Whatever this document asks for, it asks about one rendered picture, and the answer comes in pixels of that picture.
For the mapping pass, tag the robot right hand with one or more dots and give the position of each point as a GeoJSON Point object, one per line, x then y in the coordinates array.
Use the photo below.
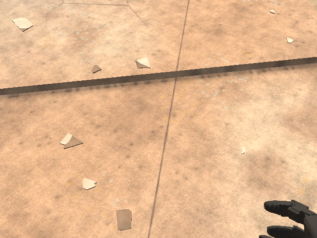
{"type": "Point", "coordinates": [295, 211]}

